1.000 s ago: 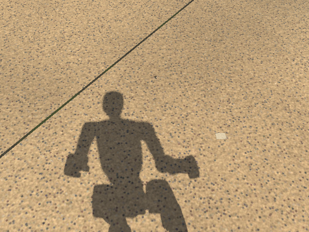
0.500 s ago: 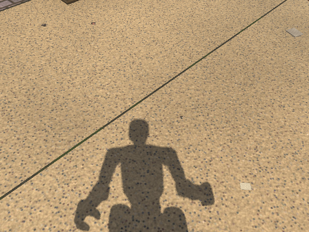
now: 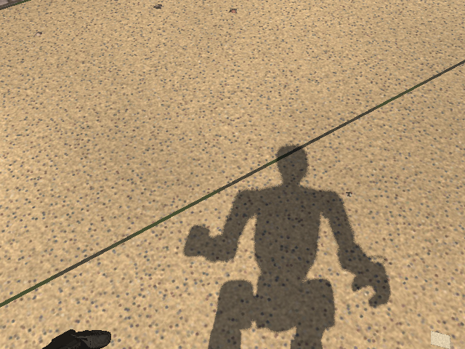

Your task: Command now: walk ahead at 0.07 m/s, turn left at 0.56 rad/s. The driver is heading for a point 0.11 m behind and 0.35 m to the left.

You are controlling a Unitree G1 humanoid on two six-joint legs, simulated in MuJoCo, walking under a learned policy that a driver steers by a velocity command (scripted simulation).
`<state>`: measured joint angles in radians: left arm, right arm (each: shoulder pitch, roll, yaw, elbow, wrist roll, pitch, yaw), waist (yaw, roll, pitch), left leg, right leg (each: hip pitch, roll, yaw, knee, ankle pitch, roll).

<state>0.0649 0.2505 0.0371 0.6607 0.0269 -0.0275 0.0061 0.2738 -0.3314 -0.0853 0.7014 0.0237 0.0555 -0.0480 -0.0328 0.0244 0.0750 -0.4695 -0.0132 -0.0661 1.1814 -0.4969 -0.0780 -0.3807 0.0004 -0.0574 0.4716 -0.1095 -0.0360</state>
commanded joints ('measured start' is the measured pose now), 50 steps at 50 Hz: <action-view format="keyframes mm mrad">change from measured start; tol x32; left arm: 1 -18 145 46 -43 4 -8 13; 50 159 192 62 80 -27 -40 22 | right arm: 1 75 -52 -18 -64 -7 9 -4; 50 -164 12 18 -194 -11 -89 70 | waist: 1 5 -167 -131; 12 -4 -115 -157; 14 37 307 -128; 50 85 -137 -22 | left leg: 1 -15 61 19 -68 59 -8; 12 267 35 117 -624 273 112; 14 469 328 -353 -820 662 287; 24 384 201 -353 -959 19 302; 35 167 122 -444 -862 -48 282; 41 -435 33 -108 -51 64 100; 50 -188 66 74 -361 446 31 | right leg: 1 119 -259 184 -225 103 -203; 11 163 -313 53 -147 5 -148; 15 -303 1 30 584 -559 102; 20 -260 -28 105 672 -233 94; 36 268 6 109 -71 -81 27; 39 492 -435 770 -281 -671 -200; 50 277 -186 -17 -237 457 -99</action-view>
